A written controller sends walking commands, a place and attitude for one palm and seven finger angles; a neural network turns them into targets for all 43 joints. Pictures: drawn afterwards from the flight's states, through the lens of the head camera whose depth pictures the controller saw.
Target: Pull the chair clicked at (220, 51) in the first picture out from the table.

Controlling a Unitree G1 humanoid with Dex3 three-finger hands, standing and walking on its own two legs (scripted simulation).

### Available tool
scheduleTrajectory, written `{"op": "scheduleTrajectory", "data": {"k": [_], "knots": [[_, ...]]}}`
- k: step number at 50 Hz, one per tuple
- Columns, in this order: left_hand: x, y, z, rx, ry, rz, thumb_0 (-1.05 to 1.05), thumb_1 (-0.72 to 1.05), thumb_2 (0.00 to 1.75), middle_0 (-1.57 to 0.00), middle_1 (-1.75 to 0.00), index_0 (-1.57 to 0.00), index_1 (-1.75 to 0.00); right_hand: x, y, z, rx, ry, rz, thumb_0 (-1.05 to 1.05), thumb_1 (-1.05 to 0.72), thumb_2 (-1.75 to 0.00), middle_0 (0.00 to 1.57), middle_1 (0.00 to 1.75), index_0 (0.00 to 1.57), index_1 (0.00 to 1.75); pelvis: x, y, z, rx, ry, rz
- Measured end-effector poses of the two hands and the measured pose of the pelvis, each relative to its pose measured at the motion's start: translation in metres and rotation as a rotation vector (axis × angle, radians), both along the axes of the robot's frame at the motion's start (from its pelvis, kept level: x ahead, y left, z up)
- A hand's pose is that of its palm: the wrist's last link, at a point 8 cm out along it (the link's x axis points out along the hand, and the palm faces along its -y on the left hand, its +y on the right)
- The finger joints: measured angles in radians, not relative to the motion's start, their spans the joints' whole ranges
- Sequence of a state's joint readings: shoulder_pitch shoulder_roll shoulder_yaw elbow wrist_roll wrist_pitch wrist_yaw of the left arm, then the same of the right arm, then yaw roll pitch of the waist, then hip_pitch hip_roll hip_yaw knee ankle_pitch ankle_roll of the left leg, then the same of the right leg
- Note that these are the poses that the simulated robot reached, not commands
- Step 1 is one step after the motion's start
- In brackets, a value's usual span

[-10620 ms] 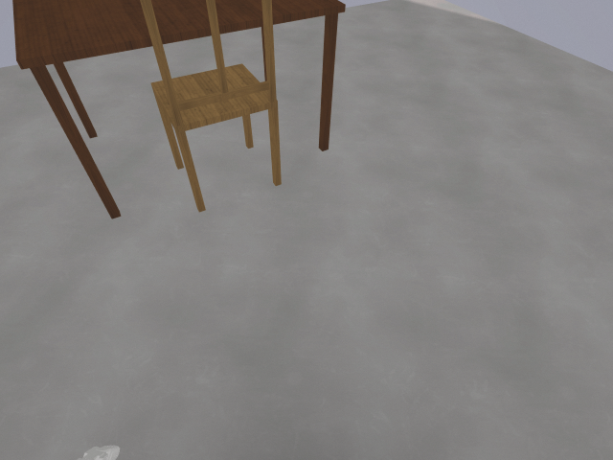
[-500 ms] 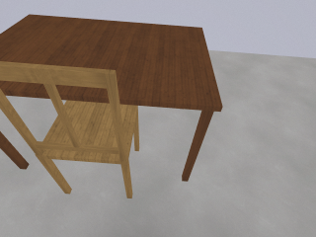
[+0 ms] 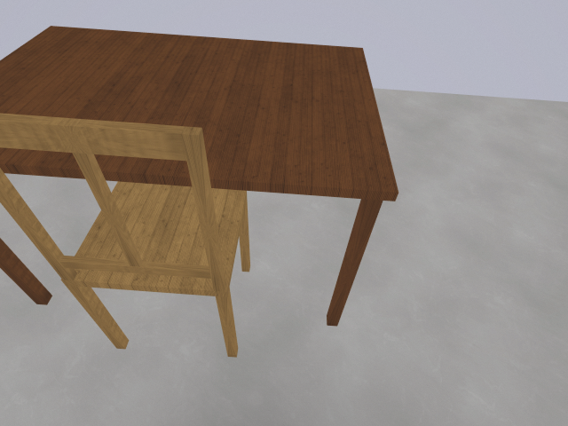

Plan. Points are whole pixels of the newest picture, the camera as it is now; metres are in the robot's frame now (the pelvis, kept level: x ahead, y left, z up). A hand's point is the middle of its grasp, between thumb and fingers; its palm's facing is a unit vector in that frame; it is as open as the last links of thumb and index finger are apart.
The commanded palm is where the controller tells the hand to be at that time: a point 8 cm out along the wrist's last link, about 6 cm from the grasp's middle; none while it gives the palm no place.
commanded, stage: shuffle to correct the standing spot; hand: left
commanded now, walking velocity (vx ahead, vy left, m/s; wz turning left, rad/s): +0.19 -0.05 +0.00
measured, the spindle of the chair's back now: (113, 216) +0.50 +0.38 -0.06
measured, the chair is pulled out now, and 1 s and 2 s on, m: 0.00 0.00 0.00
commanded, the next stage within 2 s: come to a stop and stand still in 0.16 s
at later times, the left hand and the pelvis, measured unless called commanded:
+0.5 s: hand out of the picture -0.02 +0.12 -0.19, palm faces +0.12 -0.99 -0.12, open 7.4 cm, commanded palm none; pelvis +0.06 -0.01 -0.01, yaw +1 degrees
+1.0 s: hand out of the picture +0.05 +0.19 -0.17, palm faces +0.06 -0.97 -0.25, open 7.4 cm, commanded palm none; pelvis -0.01 -0.01 -0.01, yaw +1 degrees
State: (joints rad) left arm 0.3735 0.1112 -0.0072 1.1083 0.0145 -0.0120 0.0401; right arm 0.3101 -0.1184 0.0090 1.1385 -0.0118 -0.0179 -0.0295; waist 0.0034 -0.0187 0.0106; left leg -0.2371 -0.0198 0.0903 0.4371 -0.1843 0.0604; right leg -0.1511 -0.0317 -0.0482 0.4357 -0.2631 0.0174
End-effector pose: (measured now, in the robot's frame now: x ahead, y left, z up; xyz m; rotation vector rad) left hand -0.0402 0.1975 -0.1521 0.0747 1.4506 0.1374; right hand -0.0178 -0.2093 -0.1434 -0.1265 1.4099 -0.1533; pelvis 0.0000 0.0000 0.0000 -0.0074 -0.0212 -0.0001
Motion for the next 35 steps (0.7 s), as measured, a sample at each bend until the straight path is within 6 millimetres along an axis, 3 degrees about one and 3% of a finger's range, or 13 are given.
{"op": "scheduleTrajectory", "data": {"k": [13,17,21,27,32,35], "knots": [[0.000,-0.010,0.000,0.017,0.025,0.038,0.01,0.91,0.90,-0.20,-0.30,-0.20,-0.30,0.006,-0.013,-0.010,0.022,0.038,-0.011,0.00,-0.91,-0.90,0.20,0.30,0.20,0.30,0.023,-0.014,-0.007,0.010,0.019,0.007],[-0.001,-0.017,-0.003,0.013,0.049,0.079,0.01,0.91,0.90,-0.20,-0.30,-0.20,-0.30,0.023,-0.018,-0.012,0.013,0.046,0.013,0.00,-0.91,-0.90,0.20,0.30,0.20,0.30,0.039,-0.017,-0.011,-0.012,0.020,0.022],[0.001,-0.024,-0.008,-0.012,0.102,0.089,0.01,0.91,0.90,-0.20,-0.30,-0.20,-0.30,0.055,-0.017,-0.010,-0.012,0.010,0.030,0.00,-0.91,-0.90,0.20,0.30,0.20,0.30,0.054,-0.015,-0.012,-0.007,0.011,0.021],[0.031,-0.025,-0.006,-0.017,0.081,0.074,0.01,0.91,0.90,-0.20,-0.30,-0.20,-0.30,0.083,-0.023,-0.003,-0.057,-0.024,0.040,0.02,-0.94,-0.90,0.20,0.30,0.20,0.30,0.061,-0.011,-0.007,0.010,0.018,0.017],[0.064,-0.013,-0.003,0.019,-0.013,0.040,0.01,0.90,0.90,-0.20,-0.30,-0.20,-0.30,0.093,-0.029,-0.002,-0.058,-0.064,0.041,0.01,-0.94,-0.90,0.20,0.30,0.20,0.30,0.052,-0.013,-0.005,0.017,0.028,0.015],[0.074,0.001,0.001,0.071,-0.050,-0.002,0.02,0.92,0.90,-0.20,-0.30,-0.20,-0.30,0.096,-0.033,-0.001,-0.049,-0.100,0.037,0.01,-0.94,-0.90,0.20,0.30,0.20,0.30,0.044,-0.015,-0.005,0.005,0.029,0.011]]}}
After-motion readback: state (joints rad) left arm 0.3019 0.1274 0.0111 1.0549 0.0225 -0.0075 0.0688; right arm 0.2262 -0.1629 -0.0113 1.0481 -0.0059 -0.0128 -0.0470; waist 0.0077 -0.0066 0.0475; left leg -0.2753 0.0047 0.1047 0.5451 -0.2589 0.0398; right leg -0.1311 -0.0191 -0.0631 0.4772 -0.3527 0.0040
